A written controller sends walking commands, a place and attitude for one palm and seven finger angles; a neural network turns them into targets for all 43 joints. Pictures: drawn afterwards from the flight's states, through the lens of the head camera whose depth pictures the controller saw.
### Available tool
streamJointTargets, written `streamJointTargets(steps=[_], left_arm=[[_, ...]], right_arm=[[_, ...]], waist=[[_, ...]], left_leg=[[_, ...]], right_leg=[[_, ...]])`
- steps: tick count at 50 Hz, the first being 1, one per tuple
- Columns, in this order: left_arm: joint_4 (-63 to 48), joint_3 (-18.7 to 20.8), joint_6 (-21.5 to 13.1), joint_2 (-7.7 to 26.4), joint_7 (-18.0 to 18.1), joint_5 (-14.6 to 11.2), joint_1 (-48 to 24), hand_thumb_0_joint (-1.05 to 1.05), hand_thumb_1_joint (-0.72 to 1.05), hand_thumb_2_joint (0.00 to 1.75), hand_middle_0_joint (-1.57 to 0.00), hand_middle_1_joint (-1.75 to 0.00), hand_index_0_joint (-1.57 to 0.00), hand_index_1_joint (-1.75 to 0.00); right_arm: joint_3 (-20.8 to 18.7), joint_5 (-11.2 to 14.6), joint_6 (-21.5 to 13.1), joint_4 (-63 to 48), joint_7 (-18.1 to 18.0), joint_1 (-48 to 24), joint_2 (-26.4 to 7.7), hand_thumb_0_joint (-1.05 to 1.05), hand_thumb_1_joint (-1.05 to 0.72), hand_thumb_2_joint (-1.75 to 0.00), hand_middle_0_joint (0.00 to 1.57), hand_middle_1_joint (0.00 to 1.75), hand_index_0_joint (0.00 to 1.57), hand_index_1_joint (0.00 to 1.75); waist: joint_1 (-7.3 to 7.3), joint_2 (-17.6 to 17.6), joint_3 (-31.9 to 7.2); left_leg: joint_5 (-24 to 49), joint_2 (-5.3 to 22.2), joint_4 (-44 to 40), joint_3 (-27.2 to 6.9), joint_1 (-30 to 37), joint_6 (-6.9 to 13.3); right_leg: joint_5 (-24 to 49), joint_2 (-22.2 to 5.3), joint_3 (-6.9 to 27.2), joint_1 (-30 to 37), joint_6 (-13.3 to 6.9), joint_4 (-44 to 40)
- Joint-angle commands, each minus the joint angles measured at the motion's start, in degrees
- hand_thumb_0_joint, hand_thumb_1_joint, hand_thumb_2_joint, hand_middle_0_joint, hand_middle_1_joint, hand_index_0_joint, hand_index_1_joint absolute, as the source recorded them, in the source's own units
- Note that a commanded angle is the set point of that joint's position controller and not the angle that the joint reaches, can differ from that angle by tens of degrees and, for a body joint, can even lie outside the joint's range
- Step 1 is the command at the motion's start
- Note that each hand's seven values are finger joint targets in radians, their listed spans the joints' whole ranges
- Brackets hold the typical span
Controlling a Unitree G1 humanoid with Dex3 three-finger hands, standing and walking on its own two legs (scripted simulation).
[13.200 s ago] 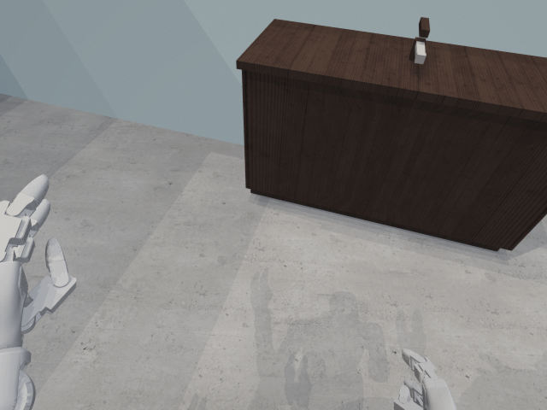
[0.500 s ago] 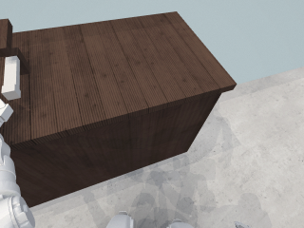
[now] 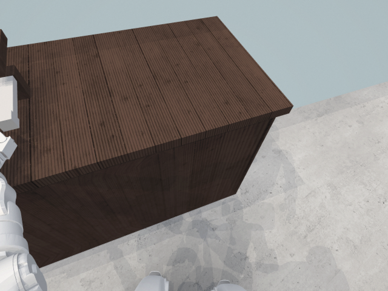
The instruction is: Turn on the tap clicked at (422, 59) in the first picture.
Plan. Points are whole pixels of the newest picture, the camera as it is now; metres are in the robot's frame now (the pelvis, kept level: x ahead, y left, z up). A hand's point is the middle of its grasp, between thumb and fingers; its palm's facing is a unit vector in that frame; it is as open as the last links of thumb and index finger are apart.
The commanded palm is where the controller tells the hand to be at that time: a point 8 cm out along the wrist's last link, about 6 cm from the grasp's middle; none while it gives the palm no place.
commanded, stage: push the lever round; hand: left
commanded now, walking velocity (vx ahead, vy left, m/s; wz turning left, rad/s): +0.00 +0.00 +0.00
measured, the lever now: (7, 121) +0.42 +0.38 +0.09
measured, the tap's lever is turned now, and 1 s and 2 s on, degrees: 1 27 53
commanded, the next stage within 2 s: none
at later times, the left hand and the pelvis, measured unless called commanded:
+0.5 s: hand (30, 136) +0.39 +0.34 +0.07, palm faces +0.67 -0.74 -0.06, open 7.5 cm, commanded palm +0.35 +0.35 +0.08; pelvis +0.00 +0.01 +0.00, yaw +1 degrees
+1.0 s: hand (56, 125) +0.42 +0.30 +0.07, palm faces +0.76 -0.65 -0.07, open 7.5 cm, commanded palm +0.38 +0.31 +0.08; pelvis -0.01 +0.00 +0.00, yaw +1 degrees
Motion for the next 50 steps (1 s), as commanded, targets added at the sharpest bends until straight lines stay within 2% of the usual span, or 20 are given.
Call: streamJointTargets(steps=[1, 3, 4, 5, 8, 9, 13, 15, 17, 20, 21, 24, 30, 31, 32, 34, 38, 46, 48, 50], left_arm=[[-12.29, -1.12, -4.46, 16.74, 0.51, 0.33, -19.75, 0.0, 0.9, 0.9, -0.15, -0.15, -0.15, -0.15], [-12.43, -1.35, -4.39, 16.3, 1.18, 0.37, -20.26, 0.0, 0.9, 0.9, -0.15, -0.15, -0.15, -0.15], [-12.77, -3.1, -4.3, 14.72, 1.57, 0.53, -22.2, 0.0, 0.9, 0.9, -0.15, -0.15, -0.15, -0.15], [-13.96, -2.37, -4.59, 15.38, 2.38, 0.83, -23.35, 0.0, 0.9, 0.9, -0.15, -0.15, -0.15, -0.15], [-13.16, -3.73, -4.16, 13.8, 4.71, 1.6, -23.91, 0.0, 0.9, 0.9, -0.15, -0.15, -0.15, -0.15], [-14.1, -5.46, -4.19, 11.95, 5.33, 1.76, -24.46, 0.0, 0.9, 0.9, -0.15, -0.15, -0.15, -0.15], [-14.23, -5.93, -4.12, 10.18, 8.18, 2.45, -23.58, 0.0, 0.9, 0.9, -0.15, -0.15, -0.15, -0.15], [-14.92, -6.43, -4.22, 9.67, 9.44, 3.07, -25.05, 0.0, 0.9, 0.9, -0.15, -0.15, -0.15, -0.15], [-13.2, -5.11, -3.95, 9.97, 10.65, 3.18, -22.56, 0.0, 0.9, 0.9, -0.15, -0.15, -0.15, -0.15], [-16.47, -6.12, -4.39, 9.25, 12.2, 4.23, -24.5, 0.0, 0.9, 0.9, -0.15, -0.15, -0.15, -0.15], [-15.32, -7.56, -4.11, 7.17, 12.81, 4.36, -23.92, 0.0, 0.9, 0.9, -0.15, -0.15, -0.15, -0.15], [-14.77, -7.81, -3.93, 6.3, 14.77, 4.69, -24.93, 0.0, 0.9, 0.9, -0.15, -0.15, -0.15, -0.15], [-16.45, -7.97, -4.59, 4.76, 18.4, 6.12, -24.58, 0.0, 0.9, 0.9, -0.15, -0.15, -0.15, -0.15], [-15.92, -9.06, -4.39, 3.44, 18.93, 6.39, -24.61, 0.0, 0.9, 0.9, -0.15, -0.15, -0.15, -0.15], [-14.55, -9.16, -4.18, 2.78, 19.56, 6.46, -25.41, 0.0, 0.9, 0.9, -0.15, -0.15, -0.15, -0.15], [-13.8, -8.53, -4.19, 3.85, 20.69, 7.11, -27.3, 0.0, 0.9, 0.9, -0.15, -0.15, -0.15, -0.15], [-12.15, -10.7, -4.16, 1.36, 23.02, 8.66, -31.72, 0.0, 0.9, 0.9, -0.15, -0.15, -0.15, -0.15], [-8.31, -8.8, -4.89, 1.93, 28.15, 11.24, -33.18, 0.0, 0.9, 0.9, -0.15, -0.15, -0.15, -0.15], [-6.8, -10.36, -4.73, -0.14, 29.21, 11.83, -35.24, 0.0, 0.9, 0.9, -0.15, -0.15, -0.15, -0.15], [-6.48, -8.67, -5.05, 2.15, 30.38, 12.56, -37.32, 0.0, 0.9, 0.9, -0.15, -0.15, -0.15, -0.15]], right_arm=[[-3.41, 0.13, -2.32, -4.33, -1.01, 3.34, -9.49, 0.0, -0.9, -0.9, 0.2, 0.3, 0.2, 0.3], [-3.36, 0.09, -2.38, -4.56, -1.0, 3.14, -9.4, 0.0, -0.9, -0.9, 0.2, 0.3, 0.2, 0.3], [-3.17, 0.14, -2.51, -4.51, -1.01, 2.86, -9.24, 0.0, -0.9, -0.9, 0.2, 0.3, 0.2, 0.3], [-3.34, -0.03, -2.62, -4.18, -1.05, 3.22, -9.39, 0.0, -0.9, -0.9, 0.2, 0.3, 0.2, 0.3], [-3.23, -0.23, -2.84, -3.76, -1.02, 3.03, -9.33, 0.0, -0.9, -0.9, 0.2, 0.3, 0.2, 0.3], [-3.15, -0.25, -2.89, -3.94, -0.96, 2.69, -9.18, 0.0, -0.9, -0.9, 0.2, 0.3, 0.2, 0.3], [-3.22, -0.67, -3.0, -3.58, -0.7, 2.69, -9.06, 0.0, -0.9, -0.9, 0.2, 0.3, 0.2, 0.3], [-3.1, -0.86, -3.04, -3.36, -0.63, 2.51, -8.96, 0.0, -0.9, -0.9, 0.2, 0.3, 0.2, 0.3], [-3.2, -1.04, -2.83, -3.25, -0.44, 2.52, -8.92, 0.0, -0.9, -0.9, 0.2, 0.3, 0.2, 0.3], [-3.2, -1.25, -2.57, -3.35, -0.18, 2.23, -8.71, 0.0, -0.9, -0.9, 0.2, 0.3, 0.2, 0.3], [-3.14, -1.29, -2.55, -3.28, -0.05, 2.16, -8.51, 0.0, -0.9, -0.9, 0.2, 0.3, 0.2, 0.3], [-3.08, -1.39, -2.42, -3.03, 0.14, 1.56, -8.46, 0.0, -0.9, -0.9, 0.2, 0.3, 0.2, 0.3], [-3.62, -2.16, -2.04, -2.7, 0.67, 1.93, -8.45, 0.0, -0.9, -0.9, 0.2, 0.3, 0.2, 0.3], [-3.54, -2.07, -1.98, -2.61, 0.86, 1.6, -8.14, 0.0, -0.9, -0.9, 0.2, 0.3, 0.2, 0.3], [-3.51, -2.19, -1.9, -2.29, 0.89, 1.7, -8.09, 0.0, -0.9, -0.9, 0.2, 0.3, 0.2, 0.3], [-3.53, -2.3, -1.55, -2.18, 0.83, 1.52, -8.24, 0.0, -0.9, -0.9, 0.2, 0.3, 0.2, 0.3], [-3.54, -2.69, -1.35, -1.73, 0.88, 1.71, -7.95, 0.0, -0.9, -0.9, 0.2, 0.3, 0.2, 0.3], [-3.84, -3.72, -0.35, -1.18, 1.6, 2.65, -7.65, 0.0, -0.9, -0.9, 0.2, 0.3, 0.2, 0.3], [-3.83, -3.88, -0.09, -0.93, 1.86, 2.52, -7.44, 0.0, -0.9, -0.9, 0.2, 0.3, 0.2, 0.3], [-3.81, -4.11, 0.24, -0.7, 1.78, 2.74, -7.7, 0.0, -0.9, -0.9, 0.2, 0.3, 0.2, 0.3]], waist=[[-0.9, 5.89, -17.06], [-0.48, 5.73, -17.33], [-1.16, 6.89, -16.24], [-0.96, 7.2, -17.59], [-1.21, 6.68, -17.0], [-1.57, 8.1, -16.86], [-1.29, 6.17, -18.07], [-1.56, 7.7, -17.38], [-0.96, 4.47, -17.86], [-0.84, 8.15, -18.87], [-1.13, 7.11, -18.27], [-1.5, 6.85, -16.16], [-0.9, 6.34, -20.32], [-1.03, 7.87, -19.68], [-1.66, 6.11, -18.11], [-1.86, 5.19, -17.36], [-2.81, 5.73, -17.41], [-2.23, 4.61, -20.8], [-3.28, 4.65, -19.23], [-3.18, 4.94, -19.56]], left_leg=[[11.7, -0.86, -7.28, -1.05, 13.27, 1.71], [10.48, -0.97, -7.76, -1.11, 12.79, 1.63], [9.66, -0.93, -8.03, -1.34, 13.2, 1.58], [10.27, -0.8, -7.93, -1.76, 14.47, 1.53], [8.76, -0.68, -8.74, -2.52, 15.06, 1.28], [8.72, -0.74, -9.0, -2.58, 15.94, 1.16], [9.8, -0.73, -9.05, -2.87, 16.32, 0.98], [10.27, -0.84, -8.82, -2.81, 16.54, 1.01], [10.85, -0.84, -8.86, -2.55, 15.28, 1.07], [13.13, -0.79, -8.98, -2.84, 17.46, 0.6], [13.15, -0.73, -9.09, -2.92, 17.66, 0.58], [10.67, -0.67, -9.51, -3.02, 16.17, 0.53], [15.69, -0.79, -8.8, -2.87, 18.57, 0.36], [14.89, -0.79, -8.93, -2.71, 18.51, 0.18], [13.56, -0.76, -8.96, -2.88, 17.29, 0.31], [11.52, -0.79, -9.24, -2.89, 15.82, 0.5], [10.33, -0.81, -9.45, -3.24, 16.35, 0.47], [12.41, -1.18, -8.28, -2.51, 15.32, 0.74], [11.28, -1.13, -8.15, -2.27, 15.05, 0.95], [10.78, -1.22, -8.08, -2.24, 14.05, 1.07]], right_leg=[[12.74, 0.13, 3.42, 5.64, 1.04, -6.9], [11.66, 0.03, 3.37, 6.09, 1.02, -7.07], [10.85, -0.06, 3.2, 4.92, 0.96, -7.32], [10.87, 0.08, 3.06, 4.57, 0.79, -7.01], [9.17, -0.02, 2.64, 3.49, 0.72, -7.46], [9.03, -0.05, 2.67, 3.09, 0.68, -7.73], [9.78, -0.05, 2.29, 3.78, 0.64, -7.52], [10.23, -0.14, 2.45, 3.44, 0.47, -7.67], [11.16, -0.19, 2.32, 5.05, 0.64, -7.65], [12.16, -0.18, 2.19, 4.97, 0.23, -7.27], [12.03, -0.1, 2.03, 4.49, 0.32, -7.36], [10.39, -0.23, 1.98, 3.81, 0.29, -7.76], [13.82, -0.19, 1.86, 5.68, 0.15, -7.14], [13.08, -0.24, 1.87, 4.89, 0.18, -7.18], [12.3, -0.27, 1.74, 4.4, 0.26, -7.4], [11.33, -0.4, 1.97, 4.44, 0.27, -7.57], [10.23, -0.62, 1.94, 3.14, 0.25, -7.76], [12.33, -0.75, 2.1, 4.86, 0.35, -7.14], [11.39, -0.71, 2.07, 3.54, 0.46, -7.58], [11.17, -0.87, 2.41, 3.99, 0.4, -7.53]])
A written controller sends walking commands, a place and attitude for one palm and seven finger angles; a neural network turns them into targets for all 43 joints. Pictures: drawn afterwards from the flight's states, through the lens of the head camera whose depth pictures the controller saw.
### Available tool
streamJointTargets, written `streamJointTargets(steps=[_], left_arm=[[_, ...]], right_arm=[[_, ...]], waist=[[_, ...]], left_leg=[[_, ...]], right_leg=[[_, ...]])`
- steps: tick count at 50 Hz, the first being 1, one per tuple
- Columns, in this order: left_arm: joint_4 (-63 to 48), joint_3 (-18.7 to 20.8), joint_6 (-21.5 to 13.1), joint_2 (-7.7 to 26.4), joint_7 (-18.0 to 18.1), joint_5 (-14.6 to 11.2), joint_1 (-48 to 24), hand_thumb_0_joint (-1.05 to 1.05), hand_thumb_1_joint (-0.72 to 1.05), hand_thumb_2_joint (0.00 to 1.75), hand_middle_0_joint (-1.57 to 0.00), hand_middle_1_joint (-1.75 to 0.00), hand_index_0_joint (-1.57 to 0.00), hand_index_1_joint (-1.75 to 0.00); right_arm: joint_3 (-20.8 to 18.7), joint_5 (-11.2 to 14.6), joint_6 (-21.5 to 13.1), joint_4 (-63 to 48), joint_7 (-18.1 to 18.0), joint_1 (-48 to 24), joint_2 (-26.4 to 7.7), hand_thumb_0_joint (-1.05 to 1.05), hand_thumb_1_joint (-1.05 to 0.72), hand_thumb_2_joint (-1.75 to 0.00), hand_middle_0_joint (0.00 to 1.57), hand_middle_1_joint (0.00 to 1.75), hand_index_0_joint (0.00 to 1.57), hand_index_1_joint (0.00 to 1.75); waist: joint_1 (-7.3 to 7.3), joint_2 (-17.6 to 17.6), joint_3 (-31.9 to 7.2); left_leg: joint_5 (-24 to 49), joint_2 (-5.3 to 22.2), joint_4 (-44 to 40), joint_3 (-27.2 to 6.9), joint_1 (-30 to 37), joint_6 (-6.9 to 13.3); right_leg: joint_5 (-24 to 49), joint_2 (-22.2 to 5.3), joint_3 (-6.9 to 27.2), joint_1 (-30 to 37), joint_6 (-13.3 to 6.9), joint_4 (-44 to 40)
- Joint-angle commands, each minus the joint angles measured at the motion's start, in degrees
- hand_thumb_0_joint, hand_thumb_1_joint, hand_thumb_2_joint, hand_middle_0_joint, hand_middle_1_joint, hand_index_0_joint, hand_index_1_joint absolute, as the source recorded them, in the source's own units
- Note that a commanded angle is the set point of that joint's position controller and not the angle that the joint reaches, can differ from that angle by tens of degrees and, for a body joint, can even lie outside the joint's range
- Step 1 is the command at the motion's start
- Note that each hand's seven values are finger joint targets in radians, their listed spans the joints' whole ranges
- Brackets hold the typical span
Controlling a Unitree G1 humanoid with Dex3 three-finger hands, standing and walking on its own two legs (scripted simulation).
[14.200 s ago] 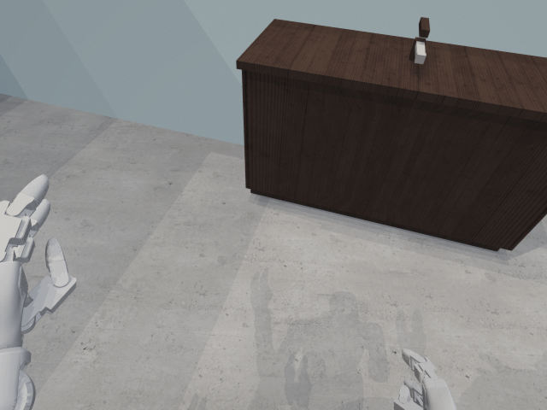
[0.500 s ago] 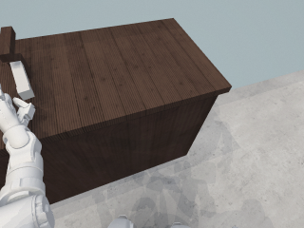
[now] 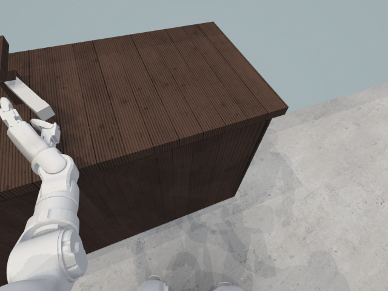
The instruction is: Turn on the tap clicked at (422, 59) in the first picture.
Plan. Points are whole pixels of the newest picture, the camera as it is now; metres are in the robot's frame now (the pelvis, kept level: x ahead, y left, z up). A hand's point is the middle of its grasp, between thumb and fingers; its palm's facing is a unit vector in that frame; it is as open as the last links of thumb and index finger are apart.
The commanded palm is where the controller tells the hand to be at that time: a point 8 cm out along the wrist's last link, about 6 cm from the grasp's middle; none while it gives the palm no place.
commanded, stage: push the lever round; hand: left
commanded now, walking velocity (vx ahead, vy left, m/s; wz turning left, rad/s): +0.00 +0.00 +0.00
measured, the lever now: (43, 110) +0.47 +0.32 +0.09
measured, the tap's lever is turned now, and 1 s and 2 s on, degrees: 27 53 83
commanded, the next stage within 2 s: lift the hand up off the lever in 1.62 s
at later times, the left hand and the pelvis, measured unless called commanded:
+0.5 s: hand (70, 118) +0.46 +0.27 +0.07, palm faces +0.81 -0.57 -0.08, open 7.5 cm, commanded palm +0.42 +0.28 +0.07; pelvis +0.00 -0.01 +0.00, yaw +0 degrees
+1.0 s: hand (86, 105) +0.50 +0.25 +0.07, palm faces +0.85 -0.51 -0.12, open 7.5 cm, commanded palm +0.45 +0.25 +0.07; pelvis +0.01 -0.01 +0.00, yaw +0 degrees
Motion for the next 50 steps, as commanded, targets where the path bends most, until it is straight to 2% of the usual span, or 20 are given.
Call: streamJointTargets(steps=[1, 4, 5, 6, 8, 10, 13, 16, 19, 21, 23, 26, 30, 32, 35, 37, 41, 46, 47, 50], left_arm=[[-10.4, -0.79, -4.02, 13.2, 2.09, 2.69, -26.47, 0.0, 0.9, 0.9, -0.15, -0.15, -0.15, -0.15], [-9.99, 0.0, -4.14, 13.47, 3.33, 3.06, -26.18, 0.0, 0.9, 0.9, -0.15, -0.15, -0.15, -0.15], [-9.55, 0.9, -4.12, 14.55, 3.86, 3.7, -26.08, 0.0, 0.9, 0.9, -0.15, -0.15, -0.15, -0.15], [-10.0, -1.43, -4.24, 12.09, 4.26, 3.92, -28.3, 0.0, 0.9, 0.9, -0.15, -0.15, -0.15, -0.15], [-8.64, 0.4, -4.03, 13.62, 5.32, 4.13, -27.06, 0.0, 0.9, 0.9, -0.15, -0.15, -0.15, -0.15], [-9.5, -0.02, -4.05, 13.05, 6.13, 4.58, -28.27, 0.0, 0.9, 0.9, -0.15, -0.15, -0.15, -0.15], [-7.88, 0.12, -3.88, 12.63, 7.4, 4.76, -28.53, 0.0, 0.9, 0.9, -0.15, -0.15, -0.15, -0.15], [-8.91, -0.24, -4.23, 11.87, 8.66, 5.24, -30.11, 0.0, 0.9, 0.9, -0.15, -0.15, -0.15, -0.15], [-6.08, -0.39, -3.56, 11.36, 9.49, 5.61, -29.81, 0.0, 0.9, 0.9, -0.15, -0.15, -0.15, -0.15], [-6.43, -0.66, -3.63, 11.42, 10.23, 6.17, -32.61, 0.0, 0.9, 0.9, -0.15, -0.15, -0.15, -0.15], [-4.62, 0.06, -3.29, 11.81, 11.1, 6.19, -32.6, 0.0, 0.9, 0.9, -0.15, -0.15, -0.15, -0.15], [-3.86, -0.97, -3.08, 10.9, 12.32, 6.83, -36.51, 0.0, 0.9, 0.9, -0.15, -0.15, -0.15, -0.15], [-3.86, -0.62, -3.0, 10.05, 14.19, 7.46, -36.86, 0.0, 0.9, 0.9, -0.15, -0.15, -0.15, -0.15], [-2.51, -1.94, -2.57, 7.85, 14.85, 7.66, -37.09, 0.0, 0.9, 0.9, -0.15, -0.15, -0.15, -0.15], [-1.18, 1.13, -1.9, 11.27, 16.23, 8.17, -38.05, 0.0, 0.9, 0.9, -0.15, -0.15, -0.15, -0.15], [-1.19, -1.54, -1.48, 7.92, 16.63, 8.46, -39.33, 0.0, 0.9, 0.9, -0.15, -0.15, -0.15, -0.15], [0.9, 0.83, -0.38, 10.58, 17.87, 9.05, -40.44, 0.0, 0.9, 0.9, -0.15, -0.15, -0.15, -0.15], [0.92, 1.16, 0.56, 10.5, 19.08, 9.74, -41.87, 0.0, 0.9, 0.9, -0.15, -0.15, -0.15, -0.15], [1.13, 0.15, 0.76, 9.1, 19.32, 9.78, -42.95, 0.0, 0.9, 0.9, -0.15, -0.15, -0.15, -0.15], [2.22, 2.51, 1.58, 11.31, 19.96, 9.92, -42.27, 0.0, 0.9, 0.9, -0.15, -0.15, -0.15, -0.15]], right_arm=[[-3.36, -0.18, -0.93, -4.03, -0.53, 4.06, -9.35, 0.0, -0.9, -0.9, 0.2, 0.3, 0.2, 0.3], [-3.55, -0.37, -0.48, -4.17, -0.31, 4.43, -9.17, 0.0, -0.9, -0.9, 0.2, 0.3, 0.2, 0.3], [-3.55, -0.44, -0.2, -4.06, -0.26, 4.69, -9.28, 0.0, -0.9, -0.9, 0.2, 0.3, 0.2, 0.3], [-3.44, -0.52, -0.14, -3.81, -0.04, 4.51, -9.03, 0.0, -0.9, -0.9, 0.2, 0.3, 0.2, 0.3], [-3.68, -0.67, 0.02, -3.71, 0.1, 4.99, -9.28, 0.0, -0.9, -0.9, 0.2, 0.3, 0.2, 0.3], [-3.82, -0.74, 0.22, -3.79, 0.28, 5.08, -9.25, 0.0, -0.9, -0.9, 0.2, 0.3, 0.2, 0.3], [-3.92, -0.83, 0.42, -3.47, 0.52, 5.32, -9.15, 0.0, -0.9, -0.9, 0.2, 0.3, 0.2, 0.3], [-4.27, -1.13, 0.35, -3.14, 0.85, 5.68, -9.13, 0.0, -0.9, -0.9, 0.2, 0.3, 0.2, 0.3], [-4.18, -1.18, 0.7, -2.92, 1.12, 5.56, -9.12, 0.0, -0.9, -0.9, 0.2, 0.3, 0.2, 0.3], [-4.16, -1.35, 0.71, -2.84, 1.19, 5.76, -9.19, 0.0, -0.9, -0.9, 0.2, 0.3, 0.2, 0.3], [-4.26, -1.5, 0.77, -2.56, 1.32, 6.18, -9.27, 0.0, -0.9, -0.9, 0.2, 0.3, 0.2, 0.3], [-4.26, -1.82, 0.93, -2.22, 1.57, 6.63, -9.41, 0.0, -0.9, -0.9, 0.2, 0.3, 0.2, 0.3], [-4.37, -2.58, 1.04, -2.05, 2.45, 7.48, -9.42, 0.0, -0.9, -0.9, 0.2, 0.3, 0.2, 0.3], [-4.45, -2.69, 1.06, -1.96, 3.01, 7.33, -9.26, 0.0, -0.9, -0.9, 0.2, 0.3, 0.2, 0.3], [-4.51, -2.92, 1.35, -1.75, 3.18, 7.77, -9.63, 0.0, -0.9, -0.9, 0.2, 0.3, 0.2, 0.3], [-4.44, -2.94, 1.35, -1.8, 3.67, 7.87, -9.08, 0.0, -0.9, -0.9, 0.2, 0.3, 0.2, 0.3], [-4.5, -3.11, 1.47, -1.34, 3.98, 8.72, -9.37, 0.0, -0.9, -0.9, 0.2, 0.3, 0.2, 0.3], [-4.52, -3.41, 1.43, -1.03, 4.67, 9.77, -9.19, 0.0, -0.9, -0.9, 0.2, 0.3, 0.2, 0.3], [-4.53, -3.53, 1.26, -0.78, 4.88, 9.81, -9.17, 0.0, -0.9, -0.9, 0.2, 0.3, 0.2, 0.3], [-4.61, -3.66, 1.05, -0.63, 5.1, 10.18, -9.4, 0.0, -0.9, -0.9, 0.2, 0.3, 0.2, 0.3]], waist=[[-1.42, 4.03, -18.36], [-1.39, 2.53, -19.94], [-0.9, 4.18, -19.63], [-2.14, 5.81, -19.03], [-1.75, 3.1, -19.55], [-1.79, 4.52, -20.27], [-2.18, 2.65, -19.34], [-2.29, 5.29, -21.28], [-2.95, 2.55, -18.53], [-3.14, 5.19, -19.01], [-3.32, 3.43, -19.04], [-4.38, 4.32, -19.35], [-3.5, 7.06, -22.41], [-4.19, 6.36, -21.49], [-3.81, 4.69, -21.61], [-4.42, 5.43, -21.49], [-4.59, 4.36, -21.42], [-4.52, 6.03, -23.5], [-5.33, 5.23, -23.01], [-4.63, 4.79, -23.06]], left_leg=[[9.26, -0.26, -6.77, -1.26, 14.13, 1.27], [10.95, -0.4, -5.96, -0.5, 13.08, 1.55], [11.08, -0.33, -6.13, -0.76, 13.26, 1.35], [10.97, -0.23, -6.1, -0.69, 14.28, 1.32], [11.07, -0.26, -5.86, -0.67, 13.07, 1.57], [11.46, -0.33, -5.81, -0.65, 13.67, 1.47], [11.09, -0.36, -5.75, -0.33, 12.32, 1.7], [12.12, -0.35, -5.56, -0.46, 14.52, 1.47], [10.74, -0.37, -5.46, -0.12, 11.73, 1.78], [10.12, -0.28, -5.91, -0.55, 12.7, 1.5], [10.26, -0.37, -5.72, -0.55, 12.27, 1.7], [10.19, -0.05, -5.98, -1.23, 13.3, 1.45], [14.43, 0.01, -5.41, -1.54, 16.23, 0.86], [14.26, 0.23, -5.25, -1.66, 16.19, 0.78], [13.6, 0.15, -5.19, -1.47, 13.99, 1.09], [14.32, 0.24, -5.26, -1.39, 14.7, 0.94], [13.7, 0.25, -5.04, -1.45, 12.8, 1.17], [16.47, 0.43, -4.59, -1.45, 14.33, 0.99], [16.78, 0.46, -4.3, -1.2, 14.19, 1.18], [16.13, 0.35, -4.12, -0.95, 12.45, 1.38]], right_leg=[[10.97, 0.07, 3.09, 5.19, 0.56, -7.33], [13.43, -0.04, 3.42, 7.11, 0.82, -7.04], [13.1, -0.05, 3.36, 6.66, 0.57, -6.87], [12.74, -0.08, 3.22, 5.15, 0.7, -6.95], [13.14, 0.05, 3.34, 6.3, 0.72, -7.0], [13.43, 0.01, 3.38, 6.34, 0.64, -7.0], [13.63, -0.01, 3.36, 6.81, 0.84, -7.19], [13.65, 0.13, 3.15, 5.79, 0.72, -6.99], [13.24, 0.03, 3.22, 6.06, 0.86, -7.36], [11.7, -0.08, 2.95, 4.56, 0.69, -7.18], [11.85, 0.06, 2.97, 4.89, 0.72, -7.51], [10.67, 0.03, 2.49, 2.81, 0.66, -7.22], [12.38, 0.37, 1.88, 2.33, 0.23, -6.44], [11.49, 0.5, 1.46, 0.98, 0.28, -6.42], [11.86, 0.34, 1.78, 2.55, 0.37, -6.52], [12.01, 0.37, 1.44, 1.77, 0.4, -6.55], [11.86, 0.26, 1.56, 2.01, 0.51, -6.56], [13.48, 0.26, 1.3, 1.81, 0.45, -6.36], [13.95, 0.38, 1.24, 1.5, 0.61, -6.57], [14.39, 0.25, 1.49, 2.55, 0.68, -6.65]])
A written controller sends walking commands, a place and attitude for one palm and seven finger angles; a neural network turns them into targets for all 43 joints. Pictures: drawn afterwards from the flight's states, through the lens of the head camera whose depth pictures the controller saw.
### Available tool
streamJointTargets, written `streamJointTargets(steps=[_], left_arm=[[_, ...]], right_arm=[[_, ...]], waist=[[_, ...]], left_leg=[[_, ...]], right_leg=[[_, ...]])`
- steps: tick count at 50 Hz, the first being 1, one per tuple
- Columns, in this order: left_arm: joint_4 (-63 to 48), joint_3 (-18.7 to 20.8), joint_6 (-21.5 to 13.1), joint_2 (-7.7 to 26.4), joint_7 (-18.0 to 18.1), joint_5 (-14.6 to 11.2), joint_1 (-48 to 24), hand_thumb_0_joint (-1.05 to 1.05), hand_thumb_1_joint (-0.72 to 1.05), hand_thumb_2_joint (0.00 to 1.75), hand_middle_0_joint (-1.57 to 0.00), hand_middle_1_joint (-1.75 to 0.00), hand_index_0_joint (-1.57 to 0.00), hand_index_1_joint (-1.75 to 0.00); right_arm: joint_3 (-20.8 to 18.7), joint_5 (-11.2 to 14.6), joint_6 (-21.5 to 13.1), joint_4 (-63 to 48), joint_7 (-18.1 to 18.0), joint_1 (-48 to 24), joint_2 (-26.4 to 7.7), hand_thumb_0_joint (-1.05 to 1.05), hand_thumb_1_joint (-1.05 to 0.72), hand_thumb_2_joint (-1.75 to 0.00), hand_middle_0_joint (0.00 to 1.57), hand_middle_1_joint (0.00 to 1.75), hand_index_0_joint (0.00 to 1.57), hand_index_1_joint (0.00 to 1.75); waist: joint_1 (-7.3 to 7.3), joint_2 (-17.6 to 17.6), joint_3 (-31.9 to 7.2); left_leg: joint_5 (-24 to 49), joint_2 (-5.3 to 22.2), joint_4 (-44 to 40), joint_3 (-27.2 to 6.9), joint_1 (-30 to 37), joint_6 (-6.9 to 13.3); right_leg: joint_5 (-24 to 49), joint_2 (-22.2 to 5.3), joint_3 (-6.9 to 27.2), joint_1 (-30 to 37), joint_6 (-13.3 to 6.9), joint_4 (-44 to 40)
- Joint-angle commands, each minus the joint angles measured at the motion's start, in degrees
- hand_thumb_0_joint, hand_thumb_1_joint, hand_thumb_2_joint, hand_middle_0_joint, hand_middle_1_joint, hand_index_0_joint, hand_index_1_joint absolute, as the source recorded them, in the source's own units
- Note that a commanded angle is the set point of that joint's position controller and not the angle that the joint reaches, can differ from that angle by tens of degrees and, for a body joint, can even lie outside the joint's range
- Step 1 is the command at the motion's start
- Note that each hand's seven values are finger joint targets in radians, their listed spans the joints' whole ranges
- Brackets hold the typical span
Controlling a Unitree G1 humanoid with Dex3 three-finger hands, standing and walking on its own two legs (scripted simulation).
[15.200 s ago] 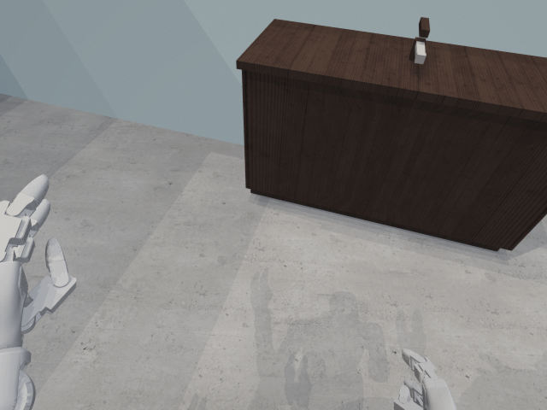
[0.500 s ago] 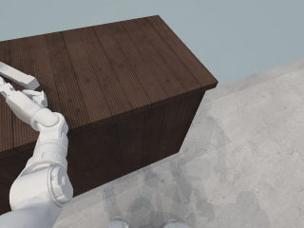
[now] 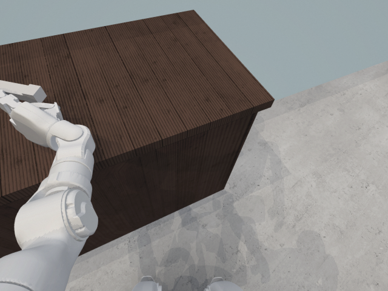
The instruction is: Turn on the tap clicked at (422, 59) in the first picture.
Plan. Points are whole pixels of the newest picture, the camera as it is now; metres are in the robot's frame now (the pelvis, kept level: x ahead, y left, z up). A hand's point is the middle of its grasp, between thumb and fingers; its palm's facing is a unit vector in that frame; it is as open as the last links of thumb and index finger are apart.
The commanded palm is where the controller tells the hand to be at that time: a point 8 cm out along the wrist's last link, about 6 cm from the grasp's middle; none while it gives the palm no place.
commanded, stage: push the lever round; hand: left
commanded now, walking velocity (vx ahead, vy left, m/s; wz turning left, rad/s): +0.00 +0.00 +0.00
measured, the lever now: (34, 94) +0.52 +0.30 +0.09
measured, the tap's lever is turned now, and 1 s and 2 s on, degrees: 53 83 83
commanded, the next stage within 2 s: lift the hand up off the lever in 0.62 s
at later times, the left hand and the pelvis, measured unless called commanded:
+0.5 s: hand (64, 97) +0.52 +0.25 +0.08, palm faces +0.85 -0.50 -0.15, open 8.1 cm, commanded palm +0.47 +0.26 +0.08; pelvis +0.01 -0.01 +0.00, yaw +0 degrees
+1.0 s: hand (63, 88) +0.54 +0.25 +0.08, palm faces +0.84 -0.52 -0.14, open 8.0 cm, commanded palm +0.48 +0.26 +0.09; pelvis +0.02 +0.00 +0.00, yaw -1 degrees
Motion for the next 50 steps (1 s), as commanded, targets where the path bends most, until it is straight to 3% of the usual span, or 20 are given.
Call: streamJointTargets(steps=[1, 4, 6, 9, 12, 14, 16, 22, 25, 27, 31, 33, 36, 40, 44, 46, 48, 50], left_arm=[[-11.35, -1.32, -2.26, 12.03, 0.58, 2.34, -27.04, 0.0, 0.9, 0.9, -0.15, -0.15, -0.15, -0.15], [-9.57, -1.78, -1.54, 12.14, 0.53, 3.11, -27.38, 0.0, 0.9, 0.9, -0.15, -0.15, -0.15, -0.15], [-9.87, -1.56, -1.52, 12.89, 0.53, 3.31, -28.13, 0.0, 0.9, 0.9, -0.15, -0.15, -0.15, -0.15], [-9.01, -0.2, -1.5, 15.1, 0.42, 3.34, -28.33, 0.0, 0.9, 0.9, -0.15, -0.15, -0.15, -0.15], [-9.21, 0.6, -1.64, 16.91, 0.08, 3.81, -28.27, 0.0, 0.9, 0.9, -0.15, -0.15, -0.15, -0.15], [-7.98, 0.25, -1.36, 16.64, -0.06, 3.78, -28.31, 0.0, 0.9, 0.9, -0.15, -0.15, -0.15, -0.15], [-8.13, 1.16, -1.39, 18.35, -0.12, 3.87, -29.35, 0.0, 0.9, 0.9, -0.15, -0.15, -0.15, -0.15], [-5.63, 0.4, -0.98, 18.47, -0.2, 4.15, -31.66, 0.0, 0.9, 0.9, -0.15, -0.15, -0.15, -0.15], [-6.17, 1.51, -1.21, 20.63, -0.13, 4.5, -32.99, 0.0, 0.9, 0.9, -0.15, -0.15, -0.15, -0.15], [-4.72, 0.38, -0.92, 19.71, -0.19, 4.77, -33.69, 0.0, 0.9, 0.9, -0.15, -0.15, -0.15, -0.15], [-4.57, 1.03, -1.01, 20.95, 0.02, 5.0, -34.6, 0.0, 0.9, 0.9, -0.15, -0.15, -0.15, -0.15], [-4.61, 0.85, -1.03, 20.76, -0.07, 4.99, -34.63, 0.0, 0.9, 0.9, -0.15, -0.15, -0.15, -0.15], [-1.54, 1.53, -0.44, 22.24, -0.17, 5.27, -35.03, 0.0, 0.9, 0.9, -0.15, -0.15, -0.15, -0.15], [-5.37, 2.18, -1.04, 22.75, -0.51, 4.7, -35.04, 0.0, 0.9, 0.9, -0.15, -0.15, -0.15, -0.15], [-5.17, 2.29, -0.41, 22.15, -1.03, 4.17, -31.62, 0.0, 0.9, 0.9, -0.15, -0.15, -0.15, -0.15], [-7.5, 1.36, -0.75, 20.38, -1.04, 3.64, -32.53, 0.0, 0.9, 0.9, -0.15, -0.15, -0.15, -0.15], [-7.53, 2.07, -0.71, 20.57, -1.07, 3.19, -31.24, 0.0, 0.9, 0.9, -0.15, -0.15, -0.15, -0.15], [-9.42, 2.43, -0.91, 20.2, -1.08, 2.94, -30.52, 0.0, 0.9, 0.9, -0.15, -0.15, -0.15, -0.15]], right_arm=[[-3.19, 0.12, -1.17, -2.78, -0.19, 7.43, -9.97, 0.0, -0.9, -0.9, 0.2, 0.3, 0.2, 0.3], [-3.17, 0.14, -1.22, -2.68, -0.13, 7.76, -9.87, 0.0, -0.9, -0.9, 0.2, 0.3, 0.2, 0.3], [-3.19, 0.13, -1.32, -2.67, -0.19, 8.12, -10.06, 0.0, -0.9, -0.9, 0.2, 0.3, 0.2, 0.3], [-3.14, 0.15, -1.64, -2.83, -0.31, 8.5, -10.06, 0.0, -0.9, -0.9, 0.2, 0.3, 0.2, 0.3], [-3.11, 0.27, -1.39, -3.11, -0.44, 9.21, -10.13, 0.0, -0.9, -0.9, 0.2, 0.3, 0.2, 0.3], [-3.02, 0.33, -1.51, -3.14, -0.43, 9.31, -10.15, 0.0, -0.9, -0.9, 0.2, 0.3, 0.2, 0.3], [-2.94, 0.35, -1.48, -3.11, -0.52, 9.78, -10.38, 0.0, -0.9, -0.9, 0.2, 0.3, 0.2, 0.3], [-2.78, 0.3, -1.81, -2.98, -0.32, 10.39, -10.53, 0.0, -0.9, -0.9, 0.2, 0.3, 0.2, 0.3], [-2.79, 0.16, -1.88, -3.0, -0.33, 11.25, -10.85, 0.0, -0.9, -0.9, 0.2, 0.3, 0.2, 0.3], [-2.69, 0.14, -1.98, -2.84, -0.16, 11.57, -10.83, 0.0, -0.9, -0.9, 0.2, 0.3, 0.2, 0.3], [-2.71, 0.01, -2.16, -2.75, 0.26, 12.45, -11.1, 0.0, -0.9, -0.9, 0.2, 0.3, 0.2, 0.3], [-2.77, -0.02, -2.24, -2.83, 0.52, 12.61, -11.12, 0.0, -0.9, -0.9, 0.2, 0.3, 0.2, 0.3], [-2.58, 0.05, -2.32, -2.66, 0.53, 13.06, -11.41, 0.0, -0.9, -0.9, 0.2, 0.3, 0.2, 0.3], [-2.7, 0.0, -2.32, -2.95, 0.84, 13.95, -11.41, 0.0, -0.9, -0.9, 0.2, 0.3, 0.2, 0.3], [-2.73, 0.36, -1.93, -3.46, 1.16, 14.0, -11.28, 0.0, -0.9, -0.9, 0.2, 0.3, 0.2, 0.3], [-2.86, 0.41, -2.01, -3.27, 1.31, 13.86, -11.04, 0.0, -0.9, -0.9, 0.2, 0.3, 0.2, 0.3], [-2.95, 0.42, -1.89, -3.07, 1.32, 13.89, -11.26, 0.0, -0.9, -0.9, 0.2, 0.3, 0.2, 0.3], [-3.14, 0.38, -1.95, -2.93, 1.45, 13.96, -11.2, 0.0, -0.9, -0.9, 0.2, 0.3, 0.2, 0.3]], waist=[[-0.63, 4.57, -22.09], [-1.52, 2.48, -20.15], [-1.64, 4.58, -20.52], [-1.78, 1.38, -20.84], [-1.35, 3.94, -21.79], [-1.94, 2.13, -20.54], [-1.9, 3.69, -21.57], [-3.13, 3.34, -20.67], [-2.73, 4.67, -21.85], [-3.6, 3.81, -21.25], [-3.36, 5.66, -22.58], [-3.49, 5.68, -23.45], [-4.23, 3.68, -21.28], [-2.94, 6.85, -25.21], [-2.3, 5.35, -23.87], [-2.42, 7.21, -24.43], [-2.21, 5.35, -23.62], [-1.51, 7.17, -24.59]], left_leg=[[17.4, -0.22, -4.71, -0.11, 17.61, 2.17], [15.84, -0.24, -4.5, 0.33, 15.33, 2.59], [16.26, -0.17, -4.62, 0.22, 16.14, 2.54], [14.73, -0.38, -4.07, 0.84, 13.24, 3.15], [16.24, -0.29, -4.2, 0.89, 14.13, 2.87], [15.18, -0.39, -4.03, 1.11, 12.69, 3.19], [15.35, -0.27, -4.08, 0.86, 13.16, 3.1], [14.21, -0.26, -3.56, 0.97, 11.82, 3.4], [14.68, -0.14, -3.74, 0.67, 12.49, 3.24], [14.9, 0.04, -3.59, 0.57, 12.33, 3.29], [16.16, 0.18, -3.43, 0.41, 13.52, 3.1], [16.6, 0.22, -3.02, 0.46, 13.84, 3.13], [14.6, 0.21, -2.92, 0.53, 10.63, 3.48], [18.16, 0.24, -3.34, 0.55, 15.15, 3.09], [18.78, 0.16, -3.96, 1.06, 14.53, 3.08], [20.52, 0.22, -4.03, 1.02, 17.26, 2.98], [20.79, 0.32, -4.54, 0.79, 17.05, 2.88], [22.85, 0.26, -4.59, 0.82, 19.12, 2.73]], right_leg=[[15.78, -0.49, 2.2, 7.92, 1.5, -7.12], [15.84, -0.6, 2.33, 8.31, 1.79, -7.62], [15.81, -0.58, 2.48, 7.6, 1.7, -7.5], [17.21, -0.84, 3.13, 9.95, 2.23, -8.05], [18.3, -0.95, 3.11, 10.25, 2.07, -7.53], [18.44, -0.96, 3.3, 10.65, 2.35, -8.09], [18.17, -1.06, 3.3, 10.14, 2.25, -7.68], [17.69, -1.06, 3.52, 8.97, 2.52, -8.11], [17.59, -1.01, 3.44, 8.96, 2.29, -7.91], [17.51, -0.94, 3.16, 8.11, 2.44, -7.95], [17.69, -0.78, 2.97, 7.44, 2.23, -7.68], [18.04, -0.64, 3.05, 7.38, 2.23, -7.72], [17.43, -0.83, 3.3, 7.35, 2.49, -7.85], [19.66, -0.54, 3.0, 8.89, 2.19, -8.1], [21.07, -0.48, 2.95, 11.19, 2.41, -8.62], [21.63, -0.22, 2.8, 10.36, 2.24, -8.76], [21.81, -0.17, 2.5, 11.38, 2.25, -8.74], [23.01, -0.16, 2.43, 11.75, 1.98, -8.71]])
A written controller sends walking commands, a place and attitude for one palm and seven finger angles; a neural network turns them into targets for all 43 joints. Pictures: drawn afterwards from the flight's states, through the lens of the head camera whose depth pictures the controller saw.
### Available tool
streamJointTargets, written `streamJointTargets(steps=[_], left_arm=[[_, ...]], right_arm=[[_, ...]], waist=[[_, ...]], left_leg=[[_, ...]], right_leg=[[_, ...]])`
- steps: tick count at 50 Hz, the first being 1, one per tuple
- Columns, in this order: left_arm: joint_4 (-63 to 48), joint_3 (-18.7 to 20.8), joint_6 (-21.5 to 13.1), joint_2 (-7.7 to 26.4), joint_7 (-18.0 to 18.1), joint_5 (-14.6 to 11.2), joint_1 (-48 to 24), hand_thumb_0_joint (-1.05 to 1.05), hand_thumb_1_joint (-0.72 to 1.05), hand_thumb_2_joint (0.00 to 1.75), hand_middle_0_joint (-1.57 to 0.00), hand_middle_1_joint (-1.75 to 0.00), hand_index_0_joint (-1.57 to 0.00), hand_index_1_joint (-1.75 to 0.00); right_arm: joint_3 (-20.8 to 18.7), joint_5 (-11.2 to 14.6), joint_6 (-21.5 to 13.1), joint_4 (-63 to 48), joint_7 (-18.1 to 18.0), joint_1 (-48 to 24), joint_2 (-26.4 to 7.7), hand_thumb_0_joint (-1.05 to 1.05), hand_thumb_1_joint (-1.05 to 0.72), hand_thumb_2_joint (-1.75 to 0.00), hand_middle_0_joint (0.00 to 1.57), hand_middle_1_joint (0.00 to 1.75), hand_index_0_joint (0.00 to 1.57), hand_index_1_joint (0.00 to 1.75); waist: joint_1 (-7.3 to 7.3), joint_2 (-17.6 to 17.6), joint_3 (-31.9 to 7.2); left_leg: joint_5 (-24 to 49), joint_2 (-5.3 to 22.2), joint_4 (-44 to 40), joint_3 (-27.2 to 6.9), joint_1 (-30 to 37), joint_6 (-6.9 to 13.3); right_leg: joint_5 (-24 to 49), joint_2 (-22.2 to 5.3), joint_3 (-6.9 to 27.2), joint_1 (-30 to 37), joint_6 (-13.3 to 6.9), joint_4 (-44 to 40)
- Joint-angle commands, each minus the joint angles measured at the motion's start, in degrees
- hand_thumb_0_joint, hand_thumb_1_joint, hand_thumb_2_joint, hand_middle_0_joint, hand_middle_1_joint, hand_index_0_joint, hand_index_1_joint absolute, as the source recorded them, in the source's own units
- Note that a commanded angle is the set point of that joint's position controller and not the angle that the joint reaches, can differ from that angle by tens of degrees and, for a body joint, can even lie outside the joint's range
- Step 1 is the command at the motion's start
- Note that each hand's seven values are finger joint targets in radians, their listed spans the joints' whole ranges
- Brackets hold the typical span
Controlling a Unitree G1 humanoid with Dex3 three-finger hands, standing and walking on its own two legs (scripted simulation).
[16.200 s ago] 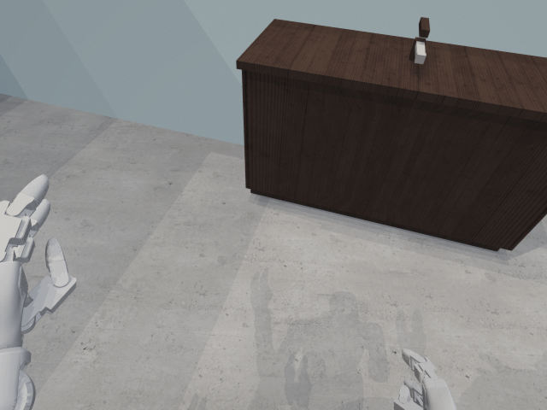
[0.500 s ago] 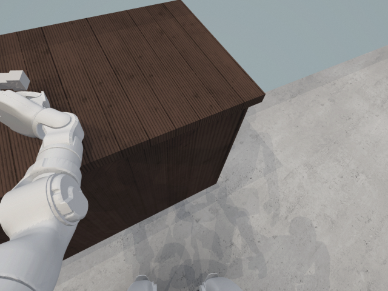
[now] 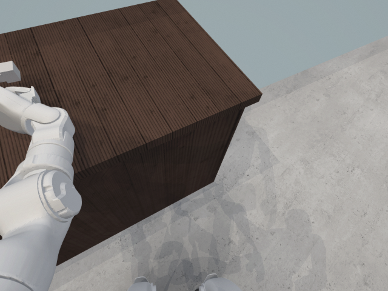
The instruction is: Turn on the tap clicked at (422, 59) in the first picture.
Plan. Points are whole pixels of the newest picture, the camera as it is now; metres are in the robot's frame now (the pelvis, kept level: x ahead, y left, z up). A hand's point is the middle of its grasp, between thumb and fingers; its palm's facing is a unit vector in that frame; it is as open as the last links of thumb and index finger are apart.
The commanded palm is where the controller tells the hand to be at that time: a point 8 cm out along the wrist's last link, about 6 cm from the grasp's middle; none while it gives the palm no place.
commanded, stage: lift the hand up off the lever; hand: left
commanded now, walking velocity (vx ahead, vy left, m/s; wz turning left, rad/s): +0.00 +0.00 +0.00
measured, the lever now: (10, 72) +0.57 +0.32 +0.09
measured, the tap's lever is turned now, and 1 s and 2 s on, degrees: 83 83 83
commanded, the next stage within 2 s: none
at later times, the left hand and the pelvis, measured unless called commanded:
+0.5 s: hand (24, 90) +0.51 +0.27 +0.10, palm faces +0.85 -0.51 -0.11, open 7.8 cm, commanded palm +0.45 +0.27 +0.11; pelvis +0.01 +0.01 +0.01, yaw +1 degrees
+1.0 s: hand (17, 87) +0.49 +0.27 +0.12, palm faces +0.86 -0.50 -0.12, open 7.8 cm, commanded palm +0.43 +0.27 +0.12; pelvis +0.00 +0.00 +0.02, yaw +1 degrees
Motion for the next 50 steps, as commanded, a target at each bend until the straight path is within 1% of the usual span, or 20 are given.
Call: streamJointTargets(steps=[1, 3, 4, 5, 8, 16, 19, 20, 22, 24, 26, 28, 31, 34, 41, 44, 45, 46, 48, 50], left_arm=[[-13.96, -3.52, -3.13, 11.17, -0.05, 1.04, -24.28, 0.0, 0.9, 0.9, -0.15, -0.15, -0.15, -0.15], [-13.02, -1.82, -2.74, 12.72, 0.01, 0.92, -22.34, 0.0, 0.9, 0.9, -0.15, -0.15, -0.15, -0.15], [-14.08, -2.88, -2.74, 11.65, -0.08, 0.73, -23.59, 0.0, 0.9, 0.9, -0.15, -0.15, -0.15, -0.15], [-15.98, -2.16, -3.15, 12.62, -0.13, 0.86, -24.26, 0.0, 0.9, 0.9, -0.15, -0.15, -0.15, -0.15], [-14.49, -5.09, -2.41, 8.28, -0.34, 0.8, -23.0, 0.0, 0.9, 0.9, -0.15, -0.15, -0.15, -0.15], [-17.69, -6.45, -1.78, 5.19, -0.27, -0.46, -23.4, 0.0, 0.9, 0.9, -0.15, -0.15, -0.15, -0.15], [-17.28, -5.44, -0.87, 5.84, 0.07, -0.44, -22.6, 0.0, 0.9, 0.9, -0.15, -0.15, -0.15, -0.15], [-18.91, -4.36, -1.09, 7.23, 0.18, -0.44, -22.86, 0.0, 0.9, 0.9, -0.15, -0.15, -0.15, -0.15], [-21.54, -6.12, -1.33, 5.09, 0.26, -0.1, -23.06, 0.0, 0.9, 0.9, -0.15, -0.15, -0.15, -0.15], [-19.25, -6.8, -0.56, 3.96, 0.47, 0.21, -22.13, 0.0, 0.9, 0.9, -0.15, -0.15, -0.15, -0.15], [-19.8, -5.33, -0.17, 5.3, 0.51, -0.3, -21.17, 0.0, 0.9, 0.9, -0.15, -0.15, -0.15, -0.15], [-20.36, -6.5, 0.16, 3.65, 0.37, -0.59, -21.28, 0.0, 0.9, 0.9, -0.15, -0.15, -0.15, -0.15], [-18.36, -5.34, 0.81, 5.9, 0.52, -0.13, -22.48, 0.0, 0.9, 0.9, -0.15, -0.15, -0.15, -0.15], [-20.39, -4.42, 0.65, 7.53, 0.64, 0.1, -22.5, 0.0, 0.9, 0.9, -0.15, -0.15, -0.15, -0.15], [-17.63, -6.6, 1.8, 5.96, -0.03, -0.23, -23.68, 0.0, 0.9, 0.9, -0.15, -0.15, -0.15, -0.15], [-18.3, -5.73, 1.69, 7.0, 0.04, -0.58, -23.65, 0.0, 0.9, 0.9, -0.15, -0.15, -0.15, -0.15], [-19.68, -3.9, 1.39, 9.51, 0.1, -0.36, -23.42, 0.0, 0.9, 0.9, -0.15, -0.15, -0.15, -0.15], [-20.91, -5.57, 1.31, 7.75, 0.05, -0.33, -23.59, 0.0, 0.9, 0.9, -0.15, -0.15, -0.15, -0.15], [-18.9, -7.08, 1.85, 6.13, -0.02, 0.09, -23.66, 0.0, 0.9, 0.9, -0.15, -0.15, -0.15, -0.15], [-20.63, -4.68, 1.67, 8.65, 0.04, -0.28, -22.82, 0.0, 0.9, 0.9, -0.15, -0.15, -0.15, -0.15]], right_arm=[[-3.56, 0.38, -0.77, -1.77, -0.26, 8.98, -9.98, 0.0, -0.9, -0.9, 0.2, 0.3, 0.2, 0.3], [-3.72, 0.33, -0.65, -1.67, -0.21, 8.89, -10.26, 0.0, -0.9, -0.9, 0.2, 0.3, 0.2, 0.3], [-3.64, 0.37, -0.65, -1.66, -0.21, 8.49, -10.24, 0.0, -0.9, -0.9, 0.2, 0.3, 0.2, 0.3], [-3.76, 0.28, -0.6, -1.67, -0.33, 9.01, -10.32, 0.0, -0.9, -0.9, 0.2, 0.3, 0.2, 0.3], [-3.8, 0.37, -0.5, -1.29, -0.08, 8.2, -9.99, 0.0, -0.9, -0.9, 0.2, 0.3, 0.2, 0.3], [-4.16, 0.23, 0.18, -1.11, -0.15, 7.68, -9.94, 0.0, -0.9, -0.9, 0.2, 0.3, 0.2, 0.3], [-4.08, 0.23, 0.52, -1.5, -0.13, 7.22, -10.0, 0.0, -0.9, -0.9, 0.2, 0.3, 0.2, 0.3], [-4.2, 0.26, 0.65, -1.56, -0.36, 7.36, -10.13, 0.0, -0.9, -0.9, 0.2, 0.3, 0.2, 0.3], [-4.25, 0.26, 0.68, -1.88, -0.24, 6.84, -9.56, 0.0, -0.9, -0.9, 0.2, 0.3, 0.2, 0.3], [-4.3, 0.2, 0.68, -1.35, -0.2, 6.47, -9.66, 0.0, -0.9, -0.9, 0.2, 0.3, 0.2, 0.3], [-4.35, 0.32, 0.82, -1.76, -0.44, 6.22, -9.76, 0.0, -0.9, -0.9, 0.2, 0.3, 0.2, 0.3], [-4.26, 0.46, 0.74, -1.89, -0.51, 5.53, -9.33, 0.0, -0.9, -0.9, 0.2, 0.3, 0.2, 0.3], [-4.06, 0.5, 0.69, -1.64, -0.96, 5.32, -9.73, 0.0, -0.9, -0.9, 0.2, 0.3, 0.2, 0.3], [-4.08, 0.6, 0.29, -2.06, -1.18, 4.9, -9.44, 0.0, -0.9, -0.9, 0.2, 0.3, 0.2, 0.3], [-3.88, 0.93, -0.24, -1.67, -1.65, 4.17, -9.54, 0.0, -0.9, -0.9, 0.2, 0.3, 0.2, 0.3], [-3.85, 0.94, -0.63, -1.77, -1.82, 4.2, -9.42, 0.0, -0.9, -0.9, 0.2, 0.3, 0.2, 0.3], [-3.95, 0.92, -0.48, -1.75, -2.02, 4.71, -9.67, 0.0, -0.9, -0.9, 0.2, 0.3, 0.2, 0.3], [-3.9, 1.08, -0.54, -2.06, -1.91, 4.23, -9.38, 0.0, -0.9, -0.9, 0.2, 0.3, 0.2, 0.3], [-3.82, 1.07, -0.6, -1.65, -1.84, 4.12, -9.33, 0.0, -0.9, -0.9, 0.2, 0.3, 0.2, 0.3], [-4.01, 1.13, -0.65, -1.93, -2.03, 4.14, -9.5, 0.0, -0.9, -0.9, 0.2, 0.3, 0.2, 0.3]], waist=[[0.84, 6.49, -23.5], [1.38, 4.18, -22.66], [0.76, 4.24, -22.33], [1.47, 5.27, -23.3], [0.73, 4.96, -20.71], [1.2, 6.56, -22.65], [1.77, 4.44, -21.76], [2.18, 5.03, -22.92], [2.34, 7.15, -24.01], [1.65, 4.55, -21.47], [2.33, 4.47, -21.87], [2.3, 4.39, -21.27], [1.84, 2.25, -18.88], [2.39, 2.4, -20.92], [1.35, 2.17, -17.6], [1.88, 1.7, -19.22], [2.76, 2.69, -20.37], [2.48, 4.21, -21.14], [1.66, 2.52, -18.08], [3.08, 3.69, -20.32]], left_leg=[[23.6, -0.9, -3.25, 0.52, 20.99, 2.9], [22.46, -1.04, -3.52, 0.61, 19.45, 3.07], [22.12, -1.15, -3.59, 0.77, 19.74, 3.16], [23.88, -1.14, -3.83, 0.52, 21.37, 2.99], [24.62, -0.95, -4.05, 0.29, 22.62, 2.74], [31.84, -0.72, -4.33, -0.77, 28.28, 1.6], [30.63, -0.93, -4.99, -0.51, 26.85, 1.76], [32.32, -0.82, -4.93, -0.87, 27.84, 1.62], [34.87, -0.57, -4.81, -0.88, 30.19, 1.18], [33.09, -0.56, -5.04, -0.97, 28.81, 1.27], [32.19, -0.71, -5.75, -0.81, 28.38, 1.34], [30.77, -1.0, -6.02, -0.33, 28.23, 1.65], [26.35, -1.25, -6.97, -0.38, 25.09, 2.17], [24.86, -1.65, -6.77, 0.49, 24.42, 2.67], [19.95, -1.77, -8.29, 0.39, 23.27, 2.94], [19.9, -1.99, -8.16, 0.78, 23.25, 3.18], [21.1, -1.98, -8.35, 0.51, 23.8, 2.98], [21.91, -1.99, -8.25, 0.8, 25.05, 2.94], [20.86, -1.81, -8.58, 0.73, 24.14, 3.01], [21.35, -1.94, -8.84, 0.72, 24.93, 2.89]], right_leg=[[21.93, -1.31, 1.73, 11.75, 2.32, -6.28], [21.83, -1.31, 1.81, 13.15, 2.41, -6.38], [21.92, -1.4, 1.9, 13.05, 2.5, -6.8], [22.74, -1.41, 1.83, 13.6, 2.27, -6.72], [21.56, -1.12, 1.11, 11.47, 2.14, -6.85], [22.83, -0.97, 0.66, 10.86, 1.9, -6.8], [23.25, -1.04, 0.48, 12.72, 1.94, -7.15], [23.95, -1.1, 0.67, 13.17, 1.85, -6.88], [24.18, -1.11, 0.59, 12.72, 1.86, -7.02], [22.99, -0.95, 0.26, 12.35, 1.91, -7.18], [23.18, -1.11, 0.42, 13.76, 1.89, -7.31], [23.3, -1.09, 0.58, 14.48, 1.93, -8.03], [22.02, -1.38, 0.75, 15.05, 2.03, -8.23], [23.37, -1.61, 1.39, 17.51, 2.2, -8.69], [19.61, -1.7, 1.34, 16.11, 2.23, -10.04], [20.85, -1.72, 1.73, 17.79, 2.43, -10.51], [21.73, -1.81, 1.74, 18.87, 2.22, -10.11], [22.13, -1.79, 1.8, 18.45, 2.24, -10.08], [20.99, -1.75, 1.43, 17.51, 2.31, -10.64], [21.58, -1.75, 1.56, 19.07, 2.06, -10.49]])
